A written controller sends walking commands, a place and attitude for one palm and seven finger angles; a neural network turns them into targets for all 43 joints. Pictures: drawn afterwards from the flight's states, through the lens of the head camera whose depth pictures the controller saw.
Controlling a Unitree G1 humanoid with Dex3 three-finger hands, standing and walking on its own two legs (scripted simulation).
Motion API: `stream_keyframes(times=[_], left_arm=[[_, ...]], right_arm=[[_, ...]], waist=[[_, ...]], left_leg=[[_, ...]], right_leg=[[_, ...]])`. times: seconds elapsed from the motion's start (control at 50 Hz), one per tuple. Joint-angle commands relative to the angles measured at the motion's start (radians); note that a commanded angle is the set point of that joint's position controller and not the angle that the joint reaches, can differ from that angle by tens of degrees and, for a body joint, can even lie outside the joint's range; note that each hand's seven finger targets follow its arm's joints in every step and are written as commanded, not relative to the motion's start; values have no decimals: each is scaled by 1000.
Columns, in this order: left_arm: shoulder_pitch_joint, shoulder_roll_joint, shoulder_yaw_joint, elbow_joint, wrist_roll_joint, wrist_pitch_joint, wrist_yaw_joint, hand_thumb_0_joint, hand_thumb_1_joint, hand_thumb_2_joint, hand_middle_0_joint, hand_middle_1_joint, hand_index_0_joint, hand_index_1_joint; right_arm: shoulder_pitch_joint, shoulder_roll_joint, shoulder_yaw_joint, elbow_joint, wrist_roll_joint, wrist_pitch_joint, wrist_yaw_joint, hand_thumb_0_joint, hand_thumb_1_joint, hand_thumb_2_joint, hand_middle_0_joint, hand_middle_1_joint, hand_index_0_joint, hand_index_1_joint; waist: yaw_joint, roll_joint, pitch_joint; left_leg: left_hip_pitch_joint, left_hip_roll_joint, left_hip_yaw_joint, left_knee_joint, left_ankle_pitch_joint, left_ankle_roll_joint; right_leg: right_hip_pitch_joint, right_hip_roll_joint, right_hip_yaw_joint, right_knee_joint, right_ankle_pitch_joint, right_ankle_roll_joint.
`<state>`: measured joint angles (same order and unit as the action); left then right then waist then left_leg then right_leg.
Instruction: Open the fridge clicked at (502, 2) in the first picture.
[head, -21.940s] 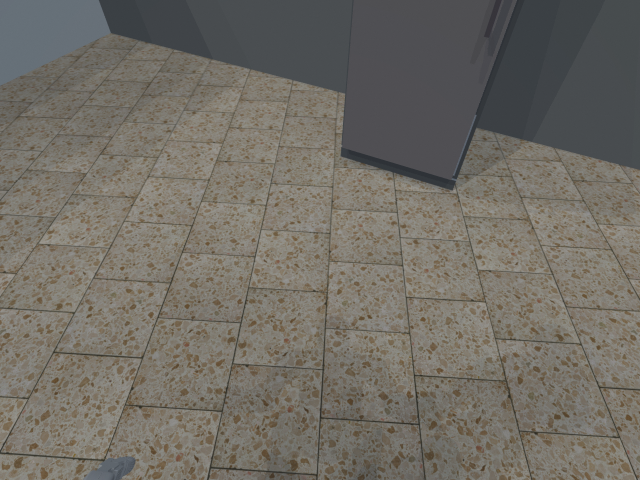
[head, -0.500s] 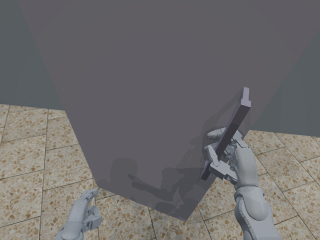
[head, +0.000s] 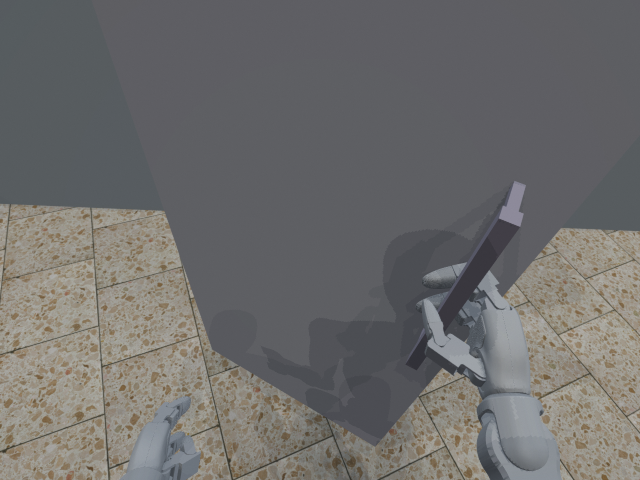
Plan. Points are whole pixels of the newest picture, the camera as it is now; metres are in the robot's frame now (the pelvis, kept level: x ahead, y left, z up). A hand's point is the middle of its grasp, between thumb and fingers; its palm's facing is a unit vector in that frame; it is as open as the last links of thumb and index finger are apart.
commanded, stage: walk backward, drawing the door open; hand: right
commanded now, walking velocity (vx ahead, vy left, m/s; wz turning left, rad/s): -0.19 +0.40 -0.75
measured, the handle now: (453, 296) +0.31 -0.11 +0.11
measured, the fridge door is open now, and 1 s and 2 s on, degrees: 29 55 63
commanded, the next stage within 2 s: stop walking and hold the door back in 1.12 s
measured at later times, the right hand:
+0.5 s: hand (363, 411) +0.18 -0.01 +0.10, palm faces +0.30 +0.94 -0.18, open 6.1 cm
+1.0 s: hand (241, 478) +0.11 +0.09 +0.11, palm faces +0.77 +0.59 -0.23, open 6.0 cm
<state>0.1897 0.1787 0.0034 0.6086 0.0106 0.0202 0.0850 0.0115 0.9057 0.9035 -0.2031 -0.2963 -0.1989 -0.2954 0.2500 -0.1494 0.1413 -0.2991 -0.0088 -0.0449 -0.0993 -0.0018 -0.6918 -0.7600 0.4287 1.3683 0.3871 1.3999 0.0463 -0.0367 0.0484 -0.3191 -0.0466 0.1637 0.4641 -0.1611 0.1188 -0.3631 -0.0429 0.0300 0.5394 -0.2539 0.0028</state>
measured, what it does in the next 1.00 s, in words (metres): steps to the left, turning right: left foot, then right foot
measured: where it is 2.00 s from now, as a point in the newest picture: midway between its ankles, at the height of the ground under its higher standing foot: outside the picture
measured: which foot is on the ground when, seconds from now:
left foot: down 0.00-0.06, up 0.08-0.22, down 0.24-0.40, up 0.42-0.62, down 0.64-0.88, up 0.90-1.00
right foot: down 0.00-0.24, up 0.26-0.40, down 0.42-0.64, up 0.66-0.86, down 0.88-1.00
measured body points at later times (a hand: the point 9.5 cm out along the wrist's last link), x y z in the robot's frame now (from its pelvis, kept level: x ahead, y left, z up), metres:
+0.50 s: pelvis -0.04 +0.19 -0.02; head +0.01 +0.15 +0.43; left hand +0.20 +0.32 -0.11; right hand +0.16 -0.06 +0.11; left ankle +0.03 +0.26 -0.68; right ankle -0.07 +0.02 -0.73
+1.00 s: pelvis +0.03 +0.40 +0.00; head +0.08 +0.34 +0.44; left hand +0.31 +0.41 -0.10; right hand +0.07 +0.06 +0.12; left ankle +0.13 +0.45 -0.67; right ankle -0.06 +0.28 -0.73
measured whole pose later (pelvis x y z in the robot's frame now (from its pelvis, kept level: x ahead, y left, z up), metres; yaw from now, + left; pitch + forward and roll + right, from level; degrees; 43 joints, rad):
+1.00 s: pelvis +0.03 +0.40 +0.00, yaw -51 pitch -1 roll +0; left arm 0.13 0.15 0.01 0.61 0.04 -0.13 0.09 0.01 0.91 0.90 -0.20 -0.30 -0.20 -0.30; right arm 0.12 -0.24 -0.04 -0.34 -0.01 -0.08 -0.05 0.01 -0.68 -0.82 0.45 1.39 0.33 1.40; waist 0.03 0.02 0.21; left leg -0.53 -0.01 0.05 1.07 -0.41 -0.04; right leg -0.31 -0.08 -0.03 0.58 -0.26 0.04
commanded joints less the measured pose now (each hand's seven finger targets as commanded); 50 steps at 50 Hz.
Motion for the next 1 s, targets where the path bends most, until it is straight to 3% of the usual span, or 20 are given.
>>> stream_keyframes(times=[0.0,0.02,0.06,0.1,0.14,0.22,0.28,0.36,0.38,0.4,0.48,0.56,0.62,0.66,0.72,0.82,0.84,0.86,0.88,0.98], left_arm=[[-31,50,37,-116,-5,-124,15,0,900,900,-200,-300,-200,-300],[4,49,36,-103,-6,-147,20,0,900,900,-200,-300,-200,-300],[-56,129,60,-149,37,-172,15,0,900,900,-200,-300,-200,-300],[-198,123,53,-145,45,-145,0,0,900,900,-200,-300,-200,-300],[-207,106,43,-143,37,-155,2,0,900,900,-200,-300,-200,-300],[-68,31,50,-99,6,-169,2,0,900,900,-200,-300,-200,-300],[-105,39,53,-117,15,-181,21,0,900,900,-200,-300,-200,-300],[-7,55,31,-109,17,-218,33,0,900,900,-200,-300,-200,-300],[-27,124,56,-132,34,-231,22,0,900,900,-200,-300,-200,-300],[-41,143,52,-128,47,-225,8,0,900,900,-200,-300,-200,-300],[-135,134,67,-96,34,-212,-7,0,900,900,-200,-300,-200,-300],[-119,113,65,-125,-16,-201,-14,0,900,900,-200,-300,-200,-300],[-109,17,45,-125,-16,-192,-7,0,900,900,-200,-300,-200,-300],[-137,51,68,-119,-8,-207,12,0,900,900,-200,-300,-200,-300],[-150,26,29,-132,11,-186,25,0,900,900,-200,-300,-200,-300],[-30,55,33,-144,20,-206,41,0,900,900,-200,-300,-200,-300],[-13,89,46,-151,17,-202,44,0,900,900,-200,-300,-200,-300],[-48,135,58,-168,32,-206,35,0,900,900,-200,-300,-200,-300],[-54,154,58,-162,37,-200,17,0,900,900,-200,-300,-200,-300],[-82,131,68,-117,15,-188,-2,0,900,900,-200,-300,-200,-300]], right_arm=[[-195,-68,-45,-268,-36,-72,22,0,-900,-900,450,1400,450,1400],[-214,-54,-25,-276,-30,-77,29,0,-900,-900,450,1400,450,1400],[-193,-47,-23,-290,-19,-104,37,0,-900,-900,450,1400,450,1400],[-121,-102,-91,-317,-46,-119,36,0,-900,-900,450,1400,450,1400],[-113,-66,-94,-308,-19,-120,18,0,-900,-900,450,1400,450,1400],[-319,-131,-123,-412,-34,-114,15,0,-900,-900,450,1400,450,1400],[-285,-94,-98,-298,-42,-95,47,0,-900,-900,450,1400,450,1400],[-331,-32,-16,-315,-12,-138,64,0,-900,-900,450,1400,450,1400],[-341,-21,-11,-333,-15,-158,67,0,-900,-900,450,1400,450,1400],[-358,-61,-37,-335,-45,-179,64,0,-900,-900,450,1400,450,1400],[-321,-82,-104,-359,-39,-179,63,0,-900,-900,450,1400,450,1400],[-297,-58,-106,-332,-9,-135,45,0,-900,-900,450,1400,450,1400],[-356,-204,-227,-419,-16,-128,25,0,-900,-900,450,1400,450,1400],[-280,-185,-225,-347,-6,-108,36,0,-900,-900,450,1400,450,1400],[-263,-140,-217,-347,0,-141,36,0,-900,-900,450,1400,450,1400],[-284,-128,-199,-390,17,-139,34,0,-900,-900,450,1400,450,1400],[-283,-117,-177,-373,22,-141,32,0,-900,-900,450,1400,450,1400],[-285,-111,-179,-399,20,-158,35,0,-900,-900,450,1400,450,1400],[-288,-148,-213,-381,-23,-189,35,0,-900,-900,450,1400,450,1400],[-272,-144,-248,-357,-4,-138,42,0,-900,-900,450,1400,450,1400]], waist=[[38,149,-201],[74,96,-179],[42,-286,-171],[-26,-105,-88],[-65,-88,-117],[20,197,-251],[-18,250,-170],[65,15,-173],[36,-245,-183],[19,-168,-204],[-20,-172,-129],[-30,-157,-226],[-38,278,-247],[-52,292,-214],[-44,212,-195],[7,153,-263],[36,9,-253],[-5,-250,-252],[-20,-143,-240],[-42,-217,-217]], left_leg=[[-72,162,-31,-123,11,-151],[-175,96,2,17,55,-196],[-305,17,-221,691,-294,-237],[-120,116,-415,651,-290,-134],[200,51,-275,247,-288,-116],[8,267,-191,-194,-201,10],[-59,337,-222,-141,-92,88],[-232,184,-20,364,66,-42],[-481,60,-62,614,-316,-135],[-446,82,-246,755,-339,-165],[-241,137,-312,619,-224,-162],[287,4,-60,69,-163,-161],[163,320,-318,-179,-40,13],[134,414,-420,-109,114,128],[216,334,-123,15,426,82],[76,267,-74,215,342,10],[-156,209,-29,407,120,-68],[-415,76,-89,628,-379,-180],[-418,91,-228,725,-396,-188],[-112,98,-198,460,-180,-170]], right_leg=[[158,42,-117,183,-115,-19],[271,7,-54,42,-55,-44],[208,-460,780,-445,126,-255],[-99,-414,584,-349,-194,-209],[-273,-230,290,-264,-221,-102],[0,99,-151,409,-176,48],[-77,9,-110,671,-288,22],[309,-91,-6,-89,47,-14],[457,-418,523,-253,387,-122],[423,-560,750,-297,412,-218],[136,-379,409,-199,106,-168],[-98,-130,110,-146,-276,-39],[-173,85,-128,572,-324,48],[-223,19,-37,858,-379,26],[-133,-18,-122,581,-346,37],[204,-30,-154,-44,-75,4],[420,-180,54,-166,185,-49],[565,-516,559,-240,716,-207],[535,-586,614,-242,710,-272],[247,-285,133,-167,392,-109]])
